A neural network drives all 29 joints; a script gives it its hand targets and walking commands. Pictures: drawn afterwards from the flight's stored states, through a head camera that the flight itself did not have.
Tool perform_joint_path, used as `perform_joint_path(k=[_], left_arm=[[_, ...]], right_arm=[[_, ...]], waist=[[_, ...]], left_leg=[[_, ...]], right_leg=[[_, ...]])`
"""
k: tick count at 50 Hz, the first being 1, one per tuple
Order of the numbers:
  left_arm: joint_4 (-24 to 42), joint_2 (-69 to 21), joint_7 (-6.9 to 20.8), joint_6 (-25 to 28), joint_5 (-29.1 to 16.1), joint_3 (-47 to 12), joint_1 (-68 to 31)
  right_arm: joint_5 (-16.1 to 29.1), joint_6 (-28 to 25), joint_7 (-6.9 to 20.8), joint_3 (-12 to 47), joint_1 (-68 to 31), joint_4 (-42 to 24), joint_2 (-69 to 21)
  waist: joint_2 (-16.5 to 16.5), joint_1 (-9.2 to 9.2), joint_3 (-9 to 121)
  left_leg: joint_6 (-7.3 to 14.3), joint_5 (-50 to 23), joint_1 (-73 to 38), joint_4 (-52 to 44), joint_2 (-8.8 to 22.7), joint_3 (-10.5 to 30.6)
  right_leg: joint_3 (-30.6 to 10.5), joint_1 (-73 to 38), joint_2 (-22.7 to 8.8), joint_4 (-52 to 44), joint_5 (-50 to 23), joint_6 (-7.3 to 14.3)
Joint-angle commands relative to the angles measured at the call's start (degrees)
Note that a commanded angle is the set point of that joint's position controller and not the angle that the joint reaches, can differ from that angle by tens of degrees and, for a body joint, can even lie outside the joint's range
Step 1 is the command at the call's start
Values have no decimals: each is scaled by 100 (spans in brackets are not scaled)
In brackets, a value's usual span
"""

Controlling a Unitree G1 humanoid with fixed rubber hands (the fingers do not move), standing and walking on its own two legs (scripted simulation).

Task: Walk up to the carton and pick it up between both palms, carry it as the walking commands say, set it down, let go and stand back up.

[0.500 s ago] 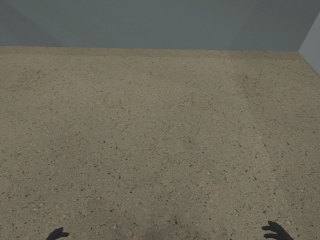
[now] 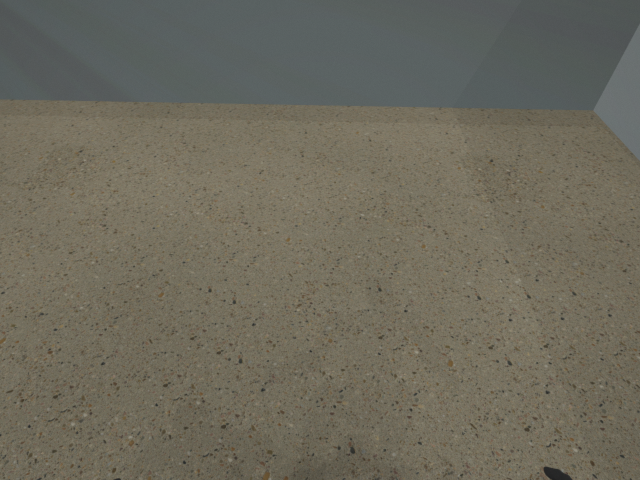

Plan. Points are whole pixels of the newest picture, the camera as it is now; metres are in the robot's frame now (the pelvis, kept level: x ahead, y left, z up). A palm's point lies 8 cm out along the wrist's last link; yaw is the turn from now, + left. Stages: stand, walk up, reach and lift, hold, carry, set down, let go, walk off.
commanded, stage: stand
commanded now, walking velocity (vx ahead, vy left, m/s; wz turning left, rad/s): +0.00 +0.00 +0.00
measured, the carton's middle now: out of the picture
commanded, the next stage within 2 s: walk up in 0.52 s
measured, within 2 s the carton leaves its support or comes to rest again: neither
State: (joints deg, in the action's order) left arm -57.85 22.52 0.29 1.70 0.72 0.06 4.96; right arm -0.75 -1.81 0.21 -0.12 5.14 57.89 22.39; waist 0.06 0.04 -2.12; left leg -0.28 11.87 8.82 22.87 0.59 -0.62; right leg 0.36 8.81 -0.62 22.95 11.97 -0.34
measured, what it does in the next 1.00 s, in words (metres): steps on the spot: left foot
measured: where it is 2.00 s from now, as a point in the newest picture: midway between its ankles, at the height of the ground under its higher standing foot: outside the picture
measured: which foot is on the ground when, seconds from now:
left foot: down 0.00-0.76, up 0.78-0.98, down 1.00-1.00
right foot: down 0.00-1.00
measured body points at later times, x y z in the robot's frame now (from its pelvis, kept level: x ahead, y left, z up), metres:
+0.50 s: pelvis +0.00 +0.00 +0.00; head +0.01 +0.00 +0.45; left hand +0.11 +0.32 -0.11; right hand +0.11 -0.32 -0.11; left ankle +0.01 +0.12 -0.74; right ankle +0.01 -0.12 -0.74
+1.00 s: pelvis -0.01 +0.05 -0.02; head +0.02 +0.06 +0.43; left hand +0.06 +0.43 -0.10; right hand +0.21 -0.25 -0.09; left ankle +0.00 +0.19 -0.75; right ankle +0.01 -0.12 -0.74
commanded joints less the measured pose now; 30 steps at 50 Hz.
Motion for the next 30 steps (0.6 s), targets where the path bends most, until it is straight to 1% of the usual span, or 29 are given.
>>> perform_joint_path(k=[1,30], left_arm=[[195,975,-25,52,-3,181,-264],[-8,1007,-47,5,-10,180,-228]], right_arm=[[3,-55,-26,-181,-266,-196,973],[11,-3,-44,-181,-255,13,1012]], waist=[[-11,6,307],[-11,8,318]], left_leg=[[209,-489,-33,-469,622,552],[183,-702,-177,-604,666,539]], right_leg=[[-543,-35,-617,-466,-514,218],[-528,-164,-664,-609,-727,180]])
